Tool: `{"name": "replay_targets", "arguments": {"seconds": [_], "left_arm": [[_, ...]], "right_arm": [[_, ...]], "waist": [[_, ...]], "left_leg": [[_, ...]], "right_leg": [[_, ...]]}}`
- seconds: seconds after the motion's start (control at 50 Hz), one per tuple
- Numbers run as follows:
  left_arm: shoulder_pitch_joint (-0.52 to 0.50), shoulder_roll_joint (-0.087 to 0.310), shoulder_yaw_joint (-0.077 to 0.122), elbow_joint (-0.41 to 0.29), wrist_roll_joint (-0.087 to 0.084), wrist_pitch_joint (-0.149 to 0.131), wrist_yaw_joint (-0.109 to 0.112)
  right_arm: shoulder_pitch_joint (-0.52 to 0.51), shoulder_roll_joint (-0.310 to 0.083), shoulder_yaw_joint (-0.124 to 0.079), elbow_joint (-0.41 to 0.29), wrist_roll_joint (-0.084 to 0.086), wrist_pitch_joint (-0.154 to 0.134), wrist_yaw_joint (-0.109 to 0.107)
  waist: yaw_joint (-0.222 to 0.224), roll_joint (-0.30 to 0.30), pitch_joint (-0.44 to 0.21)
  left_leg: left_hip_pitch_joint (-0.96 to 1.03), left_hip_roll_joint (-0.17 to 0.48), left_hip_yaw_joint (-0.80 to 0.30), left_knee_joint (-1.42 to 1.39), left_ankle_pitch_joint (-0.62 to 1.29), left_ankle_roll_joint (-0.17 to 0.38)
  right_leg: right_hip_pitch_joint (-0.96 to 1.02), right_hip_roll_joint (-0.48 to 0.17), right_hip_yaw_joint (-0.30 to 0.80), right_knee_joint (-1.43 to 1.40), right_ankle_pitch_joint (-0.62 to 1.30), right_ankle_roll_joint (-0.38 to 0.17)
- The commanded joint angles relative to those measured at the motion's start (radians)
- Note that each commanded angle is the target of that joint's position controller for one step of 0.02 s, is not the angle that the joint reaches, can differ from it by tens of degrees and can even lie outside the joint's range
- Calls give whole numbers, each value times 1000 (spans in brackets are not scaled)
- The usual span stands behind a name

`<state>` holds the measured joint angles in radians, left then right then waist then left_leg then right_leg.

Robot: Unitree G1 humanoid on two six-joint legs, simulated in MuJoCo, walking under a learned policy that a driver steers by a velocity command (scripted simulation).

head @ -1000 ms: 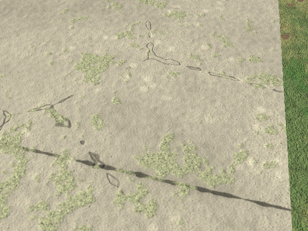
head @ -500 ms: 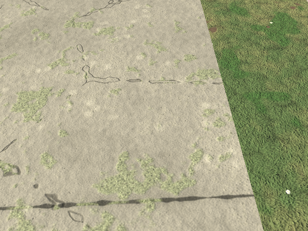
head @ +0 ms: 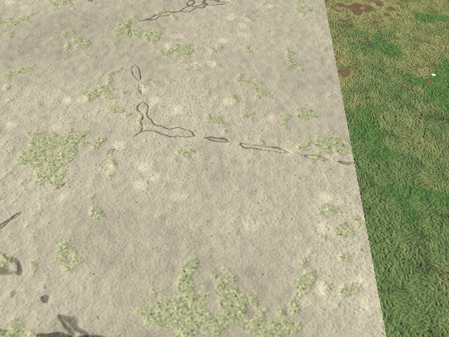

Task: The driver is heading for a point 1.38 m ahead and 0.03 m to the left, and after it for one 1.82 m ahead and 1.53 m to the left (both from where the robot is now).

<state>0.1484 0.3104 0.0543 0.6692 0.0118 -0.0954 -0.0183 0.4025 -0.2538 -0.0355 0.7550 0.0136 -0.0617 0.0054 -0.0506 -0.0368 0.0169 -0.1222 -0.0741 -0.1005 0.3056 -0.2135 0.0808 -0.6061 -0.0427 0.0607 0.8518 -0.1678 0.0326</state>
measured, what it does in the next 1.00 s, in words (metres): walks ahead: right foot, then left foot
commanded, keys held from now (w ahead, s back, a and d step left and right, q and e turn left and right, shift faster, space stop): w+q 0.24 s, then w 0.34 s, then w+e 0.42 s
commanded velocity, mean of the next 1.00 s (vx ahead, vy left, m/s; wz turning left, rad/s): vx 0.49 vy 0.00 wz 0.11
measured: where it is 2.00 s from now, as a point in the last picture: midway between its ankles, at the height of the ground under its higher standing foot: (208, 163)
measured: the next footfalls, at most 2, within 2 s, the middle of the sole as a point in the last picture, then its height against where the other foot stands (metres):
right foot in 0.24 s outside the picture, level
left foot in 0.72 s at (143, 324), level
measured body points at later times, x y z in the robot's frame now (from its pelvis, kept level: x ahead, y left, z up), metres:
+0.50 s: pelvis +0.28 -0.02 +0.00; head +0.30 -0.02 +0.44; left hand +0.25 +0.26 -0.12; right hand +0.51 -0.24 -0.10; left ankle +0.33 +0.14 -0.69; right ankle +0.28 -0.13 -0.75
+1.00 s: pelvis +0.52 +0.09 +0.00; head +0.54 +0.10 +0.45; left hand +0.64 +0.38 -0.11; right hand +0.60 -0.19 -0.12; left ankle +0.48 +0.19 -0.75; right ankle +0.64 -0.06 -0.68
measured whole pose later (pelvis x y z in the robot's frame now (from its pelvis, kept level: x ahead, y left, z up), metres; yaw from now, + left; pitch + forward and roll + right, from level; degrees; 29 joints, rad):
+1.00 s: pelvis +0.52 +0.09 +0.00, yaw +4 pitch +0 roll +2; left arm 0.19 0.32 0.07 0.76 -0.03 -0.02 -0.01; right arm 0.32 -0.28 -0.07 0.80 -0.02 -0.10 0.01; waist -0.05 -0.05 0.03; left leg -0.07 -0.02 0.16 0.27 -0.20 0.04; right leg -0.66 -0.10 0.07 0.97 -0.12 0.02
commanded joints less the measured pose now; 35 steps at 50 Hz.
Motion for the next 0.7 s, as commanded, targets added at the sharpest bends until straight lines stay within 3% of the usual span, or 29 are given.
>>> {"name": "replay_targets", "arguments": {"seconds": [0.02, 0.1, 0.16, 0.2, 0.22, 0.24, 0.26, 0.28, 0.3, 0.32, 0.34, 0.36, 0.4, 0.46, 0.54, 0.62, 0.66, 0.68, 0.7], "left_arm": [[-141, 31, 3, -92, -3, -15, -1], [-245, 40, 4, -114, -18, -25, -14], [-233, 74, 19, -113, -22, -33, -16], [-119, 111, 40, -86, -21, -39, -7], [8, 142, 57, -62, -15, -41, 1], [186, 202, 71, -48, -3, -35, 13], [230, 251, 78, -7, 3, -23, 3], [212, 142, 58, -14, -15, -21, -1], [162, 85, 43, -14, -19, -17, 2], [115, 77, 36, -8, -11, -12, 0], [90, 63, 31, 3, -5, -9, -2], [78, 53, 26, 11, 5, -11, -1], [80, 50, 26, 31, -6, -20, -3], [91, 101, 39, 60, -22, -24, -1], [126, 140, 43, 87, -33, -11, 0], [216, 163, 43, 134, -47, 9, 0], [226, 180, 46, 146, -47, 24, 5], [213, 185, 45, 146, -47, 29, 8], [218, 162, 34, 145, -40, 30, 10]], "right_arm": [[-16, -199, -56, -58, 6, -6, -25], [43, -200, -60, -30, 17, 6, -33], [33, -204, -67, -24, 19, 17, -41], [5, -199, -69, -34, 15, 25, -38], [-18, -174, -60, -51, 7, 26, -33], [-17, -118, -39, -82, -17, 25, -30], [166, -29, -12, -92, 14, 13, -26], [153, -136, -29, -53, 34, 10, -29], [28, -186, -42, -63, 30, 11, -27], [-46, -179, -41, -79, 15, 10, -28], [-96, -167, -43, -95, 1, 5, -25], [-99, -149, -42, -101, 4, 5, -18], [-90, -105, -31, -100, 8, 8, -11], [-173, -76, -11, -131, -11, 4, -3], [-304, -73, 1, -157, -5, -15, 15], [-413, -100, -6, -202, 4, -23, 26], [-390, -126, -19, -203, 4, -29, 30], [-320, -147, -32, -185, 1, -32, 27], [-191, -190, -57, -147, -5, -31, 18]], "waist": [[-4, 126, 18], [-34, 131, 28], [-7, 153, 29], [56, 172, -26], [123, 156, -129], [185, 44, -307], [87, -314, -423], [111, -201, -332], [134, -89, -180], [116, -8, -93], [100, -2, -36], [73, -27, -20], [51, -56, -18], [58, -36, 14], [103, -21, 29], [126, -24, 48], [94, -34, 35], [44, -32, -2], [-19, -17, -88]], "left_leg": [[-14, 188, -174, -96, 269, 132], [-27, 205, -224, -62, 216, 112], [40, 238, -288, -1, 239, 90], [45, 216, -286, 111, 415, 64], [-6, 159, -251, 277, 456, 33], [-159, 87, -181, 566, 240, 1], [-511, -42, -95, 876, -388, -58], [-613, 43, -116, 990, -347, -66], [-628, 76, -86, 993, -251, -68], [-596, 110, -52, 964, -185, -72], [-577, 132, -44, 916, -150, -72], [-535, 153, -42, 881, -128, -68], [-504, 166, -15, 803, -125, -70], [-522, 191, 21, 631, -37, -84], [-437, 166, 69, 381, 184, -84], [-401, 136, 72, 262, 192, -66], [-331, 115, 79, 209, 141, -48], [-214, 96, 96, 168, 140, -31], [-11, 94, 100, 159, 141, -7]], "right_leg": [[-20, 38, -21, -189, 157, 30], [73, 70, -5, -324, 251, 19], [123, 63, 22, -374, 188, -11], [290, 74, -7, -410, 130, -53], [497, 28, 13, -413, 142, -94], [796, -151, 194, -372, 61, -158], [1074, -377, 686, -472, -118, -327], [993, -362, 742, -536, -309, -309], [845, -308, 559, -556, -277, -267], [705, -263, 437, -575, -147, -248], [605, -227, 358, -599, -41, -247], [541, -198, 294, -625, 20, -242], [494, -181, 229, -665, 88, -259], [461, -188, 157, -716, 154, -282], [440, -144, 44, -721, 195, -244], [517, -187, 70, -678, 199, -218], [553, -202, 94, -619, 247, -197], [542, -181, 77, -537, 345, -176], [488, -128, 40, -377, 412, -147]]}}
